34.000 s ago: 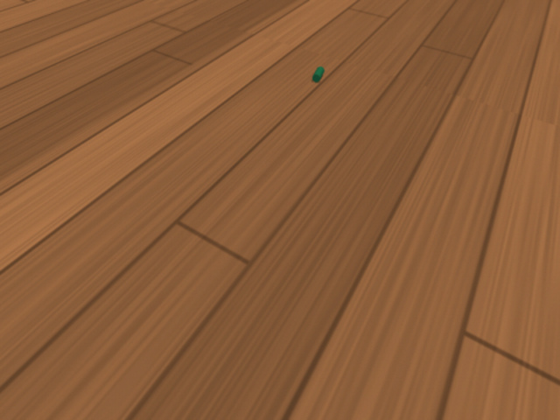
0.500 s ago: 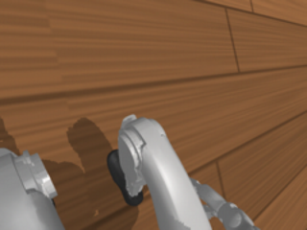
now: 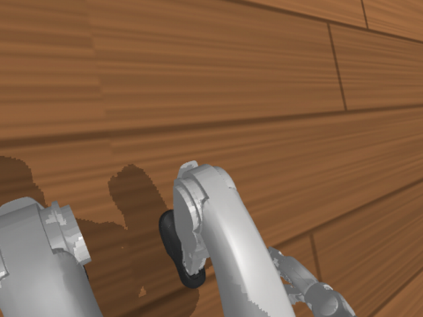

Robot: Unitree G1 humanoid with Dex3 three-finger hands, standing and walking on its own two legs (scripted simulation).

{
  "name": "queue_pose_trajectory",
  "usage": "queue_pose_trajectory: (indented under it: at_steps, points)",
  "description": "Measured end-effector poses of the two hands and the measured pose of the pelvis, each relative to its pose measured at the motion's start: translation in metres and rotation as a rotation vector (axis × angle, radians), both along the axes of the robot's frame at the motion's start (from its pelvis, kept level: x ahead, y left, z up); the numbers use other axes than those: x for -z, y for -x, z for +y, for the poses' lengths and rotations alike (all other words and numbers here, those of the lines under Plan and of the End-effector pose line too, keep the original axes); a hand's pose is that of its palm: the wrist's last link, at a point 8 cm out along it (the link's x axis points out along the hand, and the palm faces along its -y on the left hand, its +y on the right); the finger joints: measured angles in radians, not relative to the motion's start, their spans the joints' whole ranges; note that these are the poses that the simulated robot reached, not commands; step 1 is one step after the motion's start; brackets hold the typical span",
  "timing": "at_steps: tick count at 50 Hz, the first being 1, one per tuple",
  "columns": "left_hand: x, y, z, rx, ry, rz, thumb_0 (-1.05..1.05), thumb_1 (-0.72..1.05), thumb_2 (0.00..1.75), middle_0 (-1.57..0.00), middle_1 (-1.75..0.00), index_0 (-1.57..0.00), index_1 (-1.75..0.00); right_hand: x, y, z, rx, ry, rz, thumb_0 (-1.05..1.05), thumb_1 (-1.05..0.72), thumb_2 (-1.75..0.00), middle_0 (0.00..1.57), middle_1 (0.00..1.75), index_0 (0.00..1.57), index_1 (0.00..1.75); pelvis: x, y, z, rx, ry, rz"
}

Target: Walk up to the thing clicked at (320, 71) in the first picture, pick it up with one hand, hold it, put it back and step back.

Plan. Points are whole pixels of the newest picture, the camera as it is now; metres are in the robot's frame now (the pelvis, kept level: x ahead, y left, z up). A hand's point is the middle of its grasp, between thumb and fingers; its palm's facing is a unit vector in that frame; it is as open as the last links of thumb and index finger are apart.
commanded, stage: settle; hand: left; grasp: from above
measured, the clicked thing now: out of the picture +0.45 +0.41 -0.25
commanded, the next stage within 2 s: lift in 0.46 s
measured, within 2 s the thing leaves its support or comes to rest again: neither
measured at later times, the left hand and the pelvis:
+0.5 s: hand out of the picture +0.43 +0.40 -0.14, palm faces -0.42 -0.15 -0.89, open 8.0 cm; pelvis +0.00 +0.00 +0.02, yaw +4 degrees
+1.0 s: hand out of the picture +0.38 +0.40 -0.04, palm faces -0.43 -0.20 -0.88, open 8.0 cm; pelvis -0.01 +0.00 +0.07, yaw +8 degrees
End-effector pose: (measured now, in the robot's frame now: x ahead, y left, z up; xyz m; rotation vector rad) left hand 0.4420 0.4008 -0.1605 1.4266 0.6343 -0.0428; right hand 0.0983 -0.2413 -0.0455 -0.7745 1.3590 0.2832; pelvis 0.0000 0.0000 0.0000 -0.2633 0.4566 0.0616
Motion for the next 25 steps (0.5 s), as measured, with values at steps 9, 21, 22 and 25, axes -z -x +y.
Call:
queue_pose_trajectory:
  at_steps: [9,21,22,25]
  points:
    - [-0.038,0.002,0.011,-0.003,-0.018,0.011,0.00,0.32,0.00,-0.99,-0.09,-1.02,-0.05,0.003,-0.009,-0.001,0.062,-0.017,-0.043,0.00,-0.91,-0.90,0.20,0.30,0.20,0.30,-0.005,0.000,0.001,-0.019,-0.007,0.029]
    - [-0.073,0.006,0.007,0.033,-0.009,0.027,-0.01,0.32,0.00,-1.01,-0.05,-1.04,-0.01,0.003,-0.007,-0.011,0.145,0.012,-0.051,0.00,-0.90,-0.90,0.20,0.30,0.20,0.30,-0.014,0.004,-0.001,-0.042,-0.025,0.060]
    - [-0.075,0.006,0.006,0.037,-0.010,0.028,-0.01,0.32,0.00,-1.01,-0.05,-1.04,-0.01,0.003,-0.007,-0.012,0.150,0.015,-0.050,0.00,-0.90,-0.90,0.20,0.30,0.20,0.30,-0.015,0.004,-0.002,-0.044,-0.027,0.062]
    - [-0.081,0.006,0.005,0.040,-0.011,0.024,-0.01,0.32,0.00,-1.01,-0.05,-1.04,-0.01,0.003,-0.005,-0.014,0.168,0.023,-0.046,0.00,-0.90,-0.90,0.20,0.30,0.20,0.30,-0.017,0.005,-0.002,-0.047,-0.032,0.069]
